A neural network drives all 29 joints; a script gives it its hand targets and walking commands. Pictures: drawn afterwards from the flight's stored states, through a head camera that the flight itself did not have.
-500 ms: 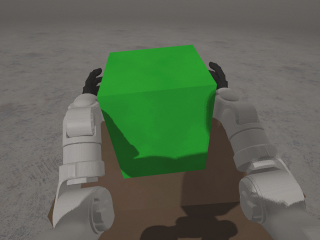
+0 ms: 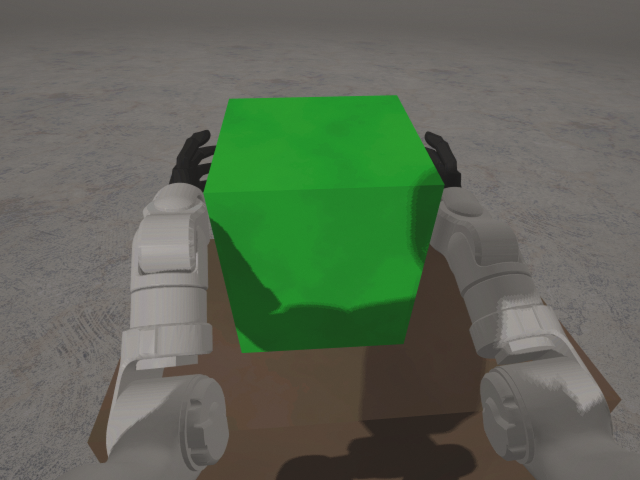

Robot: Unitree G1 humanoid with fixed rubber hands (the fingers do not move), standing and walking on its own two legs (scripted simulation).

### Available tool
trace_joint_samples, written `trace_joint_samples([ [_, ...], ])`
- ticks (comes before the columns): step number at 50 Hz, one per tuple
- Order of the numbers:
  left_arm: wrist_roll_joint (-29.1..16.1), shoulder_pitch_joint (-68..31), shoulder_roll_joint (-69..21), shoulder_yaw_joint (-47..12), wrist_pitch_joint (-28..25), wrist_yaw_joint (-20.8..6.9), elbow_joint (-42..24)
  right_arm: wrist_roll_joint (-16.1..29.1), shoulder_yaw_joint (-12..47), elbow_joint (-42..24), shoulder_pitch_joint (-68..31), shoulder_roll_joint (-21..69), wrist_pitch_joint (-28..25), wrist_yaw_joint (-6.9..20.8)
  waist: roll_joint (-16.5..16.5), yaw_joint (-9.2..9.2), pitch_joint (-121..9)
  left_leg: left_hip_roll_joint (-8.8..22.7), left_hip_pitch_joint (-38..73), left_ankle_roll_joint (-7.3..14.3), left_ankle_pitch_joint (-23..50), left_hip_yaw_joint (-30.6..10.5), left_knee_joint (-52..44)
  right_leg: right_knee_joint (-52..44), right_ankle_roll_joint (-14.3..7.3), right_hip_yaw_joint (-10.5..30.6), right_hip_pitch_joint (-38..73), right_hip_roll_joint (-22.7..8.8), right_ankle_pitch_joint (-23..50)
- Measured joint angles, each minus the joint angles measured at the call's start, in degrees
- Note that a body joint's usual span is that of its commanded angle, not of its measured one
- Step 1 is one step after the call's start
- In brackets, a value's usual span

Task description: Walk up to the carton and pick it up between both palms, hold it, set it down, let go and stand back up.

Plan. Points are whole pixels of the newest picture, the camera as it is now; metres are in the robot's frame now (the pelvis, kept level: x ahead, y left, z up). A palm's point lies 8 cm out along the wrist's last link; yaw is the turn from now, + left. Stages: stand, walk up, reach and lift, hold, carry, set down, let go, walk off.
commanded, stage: hold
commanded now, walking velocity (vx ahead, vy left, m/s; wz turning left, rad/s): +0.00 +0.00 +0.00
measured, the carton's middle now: (318, 225) +0.38 +0.01 +0.20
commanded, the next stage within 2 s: none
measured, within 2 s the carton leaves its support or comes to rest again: neither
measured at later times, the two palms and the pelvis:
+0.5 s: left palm (178, 202) +0.34 +0.17 +0.26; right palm (445, 195) +0.35 -0.14 +0.26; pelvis -0.02 +0.00 +0.00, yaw +0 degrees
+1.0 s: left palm (187, 196) +0.36 +0.16 +0.25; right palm (442, 196) +0.37 -0.14 +0.25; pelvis +0.00 +0.00 +0.00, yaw +0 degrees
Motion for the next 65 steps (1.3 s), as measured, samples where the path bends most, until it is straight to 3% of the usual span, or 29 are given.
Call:
trace_joint_samples([
  [5,0.00,0.23,0.00,-0.68,1.23,-0.14,-1.34,0.71,0.02,-3.19,1.73,0.00,1.48,-0.76,-0.01,0.00,0.00,0.00,0.00,0.00,0.08,-0.01,0.00,0.00,0.00,0.00,0.00,0.00,0.06],
  [15,0.00,0.21,0.01,-0.15,2.13,-0.53,-1.36,0.81,0.02,-3.24,1.25,0.00,3.01,-0.90,-0.04,0.01,0.16,0.00,0.00,0.00,0.75,-0.02,0.00,0.00,-0.01,0.00,0.01,0.01,0.76],
  [27,0.00,-0.07,0.01,1.77,1.09,-0.71,0.12,0.52,0.01,1.50,-2.31,0.00,2.28,-0.18,-0.04,0.01,0.17,0.00,0.00,0.00,1.13,-0.02,0.00,0.00,-0.01,0.00,0.01,0.01,1.17],
  [44,0.01,-0.18,0.00,1.33,0.12,-0.31,0.91,0.44,0.01,2.36,-1.98,0.00,0.89,-0.03,-0.22,0.01,0.13,0.00,0.00,0.00,0.26,-0.02,0.00,0.00,-0.02,0.00,0.01,0.01,0.26],
  [54,0.00,0.61,0.04,-0.92,1.15,-0.15,-1.19,0.56,0.05,-2.77,1.66,0.01,1.97,-0.67,-0.30,0.00,0.01,0.00,0.00,0.00,0.16,-0.03,0.00,0.00,-0.02,0.00,0.02,0.02,0.14],
  [65,0.02,0.53,-0.11,-0.23,1.36,-0.26,-1.54,0.64,0.05,-2.68,1.12,0.00,2.41,-0.64,-0.25,0.01,0.05,0.00,-0.01,-0.01,0.98,-0.04,0.00,0.00,-0.02,0.00,0.02,0.02,0.96],
])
